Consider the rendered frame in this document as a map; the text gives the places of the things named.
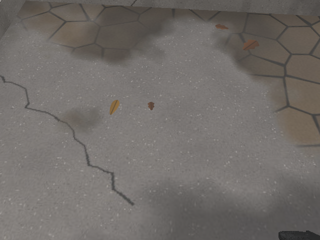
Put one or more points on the robot right hand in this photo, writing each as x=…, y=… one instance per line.
x=298, y=235

